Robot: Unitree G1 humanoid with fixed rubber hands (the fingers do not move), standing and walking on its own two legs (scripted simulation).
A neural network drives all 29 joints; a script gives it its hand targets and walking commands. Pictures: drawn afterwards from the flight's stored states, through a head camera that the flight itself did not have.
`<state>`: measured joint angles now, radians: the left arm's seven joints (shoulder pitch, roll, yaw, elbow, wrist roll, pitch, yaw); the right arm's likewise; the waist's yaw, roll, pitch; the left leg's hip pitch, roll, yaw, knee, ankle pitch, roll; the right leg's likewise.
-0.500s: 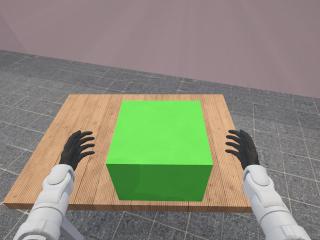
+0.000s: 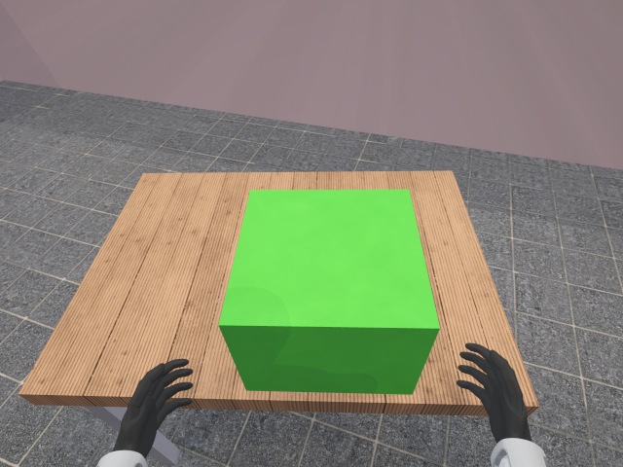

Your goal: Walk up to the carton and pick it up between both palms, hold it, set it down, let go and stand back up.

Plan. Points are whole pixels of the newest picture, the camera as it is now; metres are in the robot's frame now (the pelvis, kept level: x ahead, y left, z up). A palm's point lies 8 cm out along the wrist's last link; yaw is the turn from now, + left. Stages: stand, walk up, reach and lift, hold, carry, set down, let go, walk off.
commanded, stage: set down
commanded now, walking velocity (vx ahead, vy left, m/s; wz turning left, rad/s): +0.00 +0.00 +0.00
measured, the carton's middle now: (328, 288) +0.40 +0.00 -0.04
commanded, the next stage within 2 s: let go in 1.50 s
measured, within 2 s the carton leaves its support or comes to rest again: neither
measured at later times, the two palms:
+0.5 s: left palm (159, 443) +0.17 +0.22 -0.04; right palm (517, 438) +0.17 -0.23 -0.05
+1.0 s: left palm (174, 444) +0.17 +0.21 -0.06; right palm (525, 450) +0.16 -0.25 -0.07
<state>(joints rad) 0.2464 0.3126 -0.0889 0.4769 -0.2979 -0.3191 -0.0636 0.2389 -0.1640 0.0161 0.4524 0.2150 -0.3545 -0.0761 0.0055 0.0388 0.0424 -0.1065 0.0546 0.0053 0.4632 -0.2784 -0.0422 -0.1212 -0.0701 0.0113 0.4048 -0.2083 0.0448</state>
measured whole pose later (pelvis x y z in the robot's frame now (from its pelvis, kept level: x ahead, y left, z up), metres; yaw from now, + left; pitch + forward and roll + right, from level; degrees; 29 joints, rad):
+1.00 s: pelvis +0.01 -0.01 +0.01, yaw -2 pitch -6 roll -1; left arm 0.19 0.17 0.00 0.52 -0.02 0.12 -0.01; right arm 0.19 -0.22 -0.04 0.67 0.00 -0.18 0.00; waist 0.01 0.05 0.08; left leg 0.01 0.08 0.03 0.34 -0.24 -0.06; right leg -0.03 -0.04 0.04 0.31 -0.17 0.05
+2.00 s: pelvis +0.00 -0.02 +0.00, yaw -2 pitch -7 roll +0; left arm 0.17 0.18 0.00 0.48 0.00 0.19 0.01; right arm 0.17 -0.19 -0.07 0.70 -0.05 -0.17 0.01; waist 0.02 0.03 0.11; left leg -0.01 0.08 0.03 0.37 -0.24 -0.06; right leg -0.06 -0.04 0.04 0.36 -0.18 0.05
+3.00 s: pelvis -0.03 -0.02 +0.00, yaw +0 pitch -4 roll +0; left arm 0.24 0.38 0.00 0.88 0.00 -0.01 0.00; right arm 0.22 -0.39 -0.02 0.93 -0.01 -0.01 0.03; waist 0.00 0.02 0.06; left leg -0.14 0.06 -0.01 0.42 -0.21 -0.05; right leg -0.18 -0.06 0.01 0.42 -0.17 0.05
